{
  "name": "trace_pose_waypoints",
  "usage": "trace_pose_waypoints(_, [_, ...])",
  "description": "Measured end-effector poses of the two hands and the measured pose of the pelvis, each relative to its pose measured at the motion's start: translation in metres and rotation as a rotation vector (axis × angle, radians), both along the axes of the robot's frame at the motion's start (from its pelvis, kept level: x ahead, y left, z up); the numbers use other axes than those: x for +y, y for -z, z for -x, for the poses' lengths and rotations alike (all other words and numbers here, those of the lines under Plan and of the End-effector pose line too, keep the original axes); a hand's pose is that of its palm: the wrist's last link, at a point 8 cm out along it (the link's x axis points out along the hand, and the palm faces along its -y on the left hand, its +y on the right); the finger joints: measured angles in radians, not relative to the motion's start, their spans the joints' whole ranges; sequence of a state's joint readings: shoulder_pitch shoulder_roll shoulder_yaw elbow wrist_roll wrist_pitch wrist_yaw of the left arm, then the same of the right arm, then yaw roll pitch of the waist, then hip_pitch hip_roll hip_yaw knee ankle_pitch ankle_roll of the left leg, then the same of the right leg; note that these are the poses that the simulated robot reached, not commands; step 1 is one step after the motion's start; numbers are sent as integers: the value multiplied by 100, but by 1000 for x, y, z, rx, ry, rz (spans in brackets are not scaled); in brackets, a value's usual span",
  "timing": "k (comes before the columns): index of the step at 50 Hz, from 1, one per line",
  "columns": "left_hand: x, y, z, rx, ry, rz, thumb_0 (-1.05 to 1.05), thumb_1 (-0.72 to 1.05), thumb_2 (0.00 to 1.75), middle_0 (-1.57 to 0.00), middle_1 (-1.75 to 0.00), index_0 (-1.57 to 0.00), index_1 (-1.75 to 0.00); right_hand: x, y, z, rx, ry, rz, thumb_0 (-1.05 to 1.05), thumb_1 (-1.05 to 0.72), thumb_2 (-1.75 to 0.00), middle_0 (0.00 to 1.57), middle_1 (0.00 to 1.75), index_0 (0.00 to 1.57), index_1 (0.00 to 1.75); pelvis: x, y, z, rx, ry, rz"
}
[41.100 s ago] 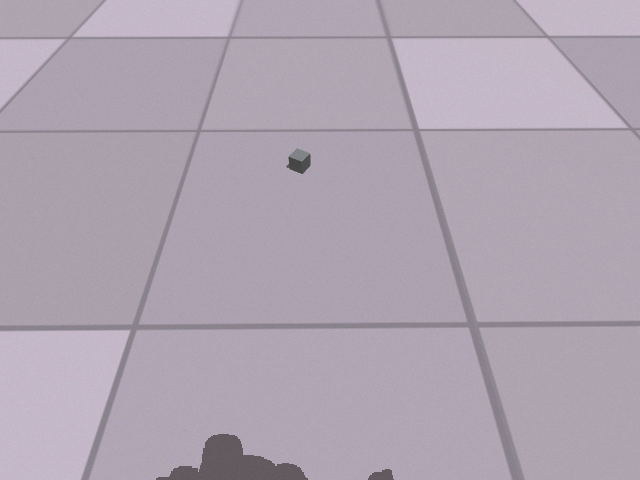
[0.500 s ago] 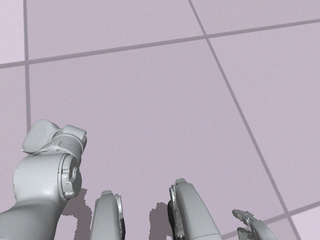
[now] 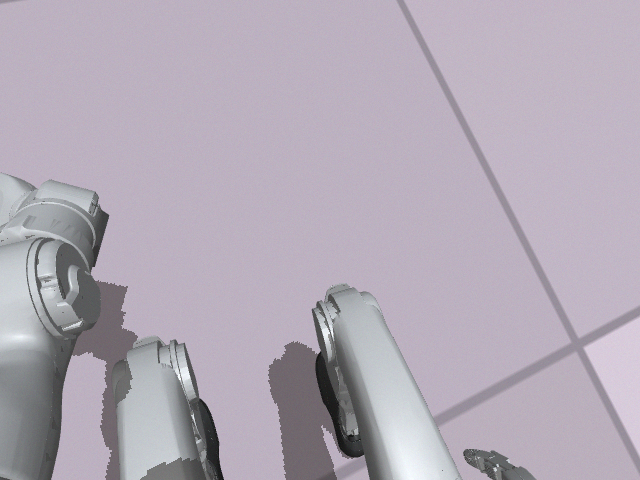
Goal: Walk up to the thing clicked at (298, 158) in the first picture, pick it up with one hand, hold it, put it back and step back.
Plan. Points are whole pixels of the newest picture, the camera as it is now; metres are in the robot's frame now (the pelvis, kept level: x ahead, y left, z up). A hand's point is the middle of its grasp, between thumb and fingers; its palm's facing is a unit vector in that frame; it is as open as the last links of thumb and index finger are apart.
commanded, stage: crouch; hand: left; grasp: from above
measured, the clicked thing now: (59, 229) +0.48 +0.23 -0.16
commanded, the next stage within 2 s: lower in 0.92 s
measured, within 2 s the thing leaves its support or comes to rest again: neither
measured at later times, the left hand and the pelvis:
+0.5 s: hand (78, 237) +0.48 +0.23 -0.22, palm faces -0.13 -0.43 -0.89, open 10.3 cm; pelvis -0.01 +0.00 -0.08, yaw -1 degrees
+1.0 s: hand (76, 242) +0.49 +0.25 -0.25, palm faces -0.16 -0.42 -0.89, open 10.3 cm; pelvis -0.01 +0.00 -0.10, yaw -3 degrees
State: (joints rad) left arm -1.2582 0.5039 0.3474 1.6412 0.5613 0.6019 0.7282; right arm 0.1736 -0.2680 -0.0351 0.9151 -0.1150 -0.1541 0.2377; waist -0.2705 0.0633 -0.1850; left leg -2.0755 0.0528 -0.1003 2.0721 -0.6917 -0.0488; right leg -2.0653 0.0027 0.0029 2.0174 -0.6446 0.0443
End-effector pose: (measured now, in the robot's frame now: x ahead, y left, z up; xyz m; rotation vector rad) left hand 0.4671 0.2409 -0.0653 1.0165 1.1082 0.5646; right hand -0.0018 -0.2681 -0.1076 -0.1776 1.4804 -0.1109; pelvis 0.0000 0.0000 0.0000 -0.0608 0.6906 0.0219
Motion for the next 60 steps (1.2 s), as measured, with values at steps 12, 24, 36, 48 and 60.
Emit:
trace_pose_waypoints(12, [-2,62,-10,12,68,-32,-3,-7,48,-76,-50,-76,-46,-8,43,13,27,-17,-19,0,-91,-90,20,30,20,29,-3,48,5,-10,6,-8])
trace_pose_waypoints(24, [-4,90,-12,24,23,-31,-3,-8,49,-77,-49,-76,-46,-9,74,18,48,-61,-42,0,-91,-90,20,30,20,29,-4,78,7,-34,13,-3])
trace_pose_waypoints(36, [2,115,-19,27,44,-42,-3,-8,49,-77,-49,-77,-46,-8,76,39,110,-67,-29,0,-91,-90,20,30,20,29,0,94,10,-67,18,26])
trace_pose_waypoints(48, [10,127,-18,33,68,-36,-3,-8,49,-77,-49,-76,-46,1,68,47,133,-73,-44,0,-91,-90,20,30,20,29,3,96,9,-77,17,48])
trace_pose_waypoints(60, [8,138,-14,62,91,-45,-3,-7,48,-76,-50,-75,-47,1,62,47,120,-96,-38,0,-91,-89,20,30,20,29,4,97,11,-89,20,60])
